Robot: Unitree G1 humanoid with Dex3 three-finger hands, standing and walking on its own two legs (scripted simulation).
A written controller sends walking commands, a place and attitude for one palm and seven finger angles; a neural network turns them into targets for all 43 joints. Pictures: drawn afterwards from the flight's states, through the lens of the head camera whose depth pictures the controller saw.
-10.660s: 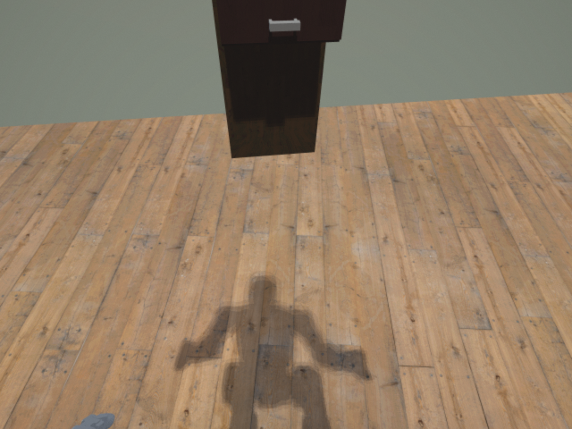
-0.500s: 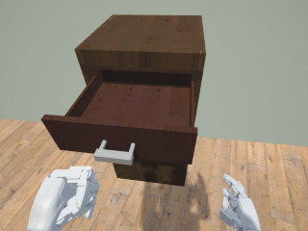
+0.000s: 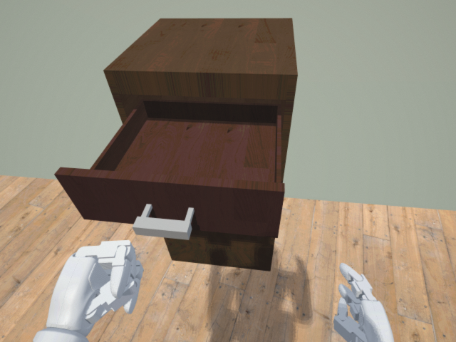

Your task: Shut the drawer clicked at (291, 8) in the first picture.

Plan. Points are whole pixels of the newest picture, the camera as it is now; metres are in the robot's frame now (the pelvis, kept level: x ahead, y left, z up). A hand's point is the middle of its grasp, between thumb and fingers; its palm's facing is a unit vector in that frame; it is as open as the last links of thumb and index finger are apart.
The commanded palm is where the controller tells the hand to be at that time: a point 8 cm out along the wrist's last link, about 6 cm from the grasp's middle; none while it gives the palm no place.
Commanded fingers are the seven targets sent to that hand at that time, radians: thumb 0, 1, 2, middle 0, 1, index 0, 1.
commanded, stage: bring the fist close to the handle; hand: left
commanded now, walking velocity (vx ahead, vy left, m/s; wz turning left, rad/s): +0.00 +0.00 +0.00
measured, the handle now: (166, 219) +0.32 +0.16 +0.06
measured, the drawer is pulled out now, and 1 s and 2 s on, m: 0.30 0.30 0.25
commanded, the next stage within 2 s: push the drawer shut in 1.18 s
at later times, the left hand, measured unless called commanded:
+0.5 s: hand (159, 274) +0.20 +0.13 +0.09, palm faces -0.03 -1.00 -0.03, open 3.3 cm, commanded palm +0.17 +0.18 +0.09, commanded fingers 0.00 0.90 0.90 -1.40 -1.60 -1.40 -1.60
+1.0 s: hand (168, 265) +0.23 +0.13 +0.06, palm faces -0.03 -1.00 -0.04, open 3.3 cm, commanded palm +0.20 +0.18 +0.06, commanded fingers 0.00 0.90 0.90 -1.40 -1.60 -1.40 -1.60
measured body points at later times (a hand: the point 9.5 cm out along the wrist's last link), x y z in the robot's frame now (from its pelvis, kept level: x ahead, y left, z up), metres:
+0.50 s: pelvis +0.00 +0.01 -0.01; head +0.02 -0.01 +0.44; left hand +0.19 +0.18 +0.10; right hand +0.18 -0.20 -0.08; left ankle -0.04 +0.14 -0.71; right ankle +0.02 -0.12 -0.71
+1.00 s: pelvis +0.01 +0.01 -0.02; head +0.05 -0.01 +0.43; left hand +0.22 +0.18 +0.07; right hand +0.18 -0.22 -0.10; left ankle -0.04 +0.14 -0.71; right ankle +0.02 -0.12 -0.71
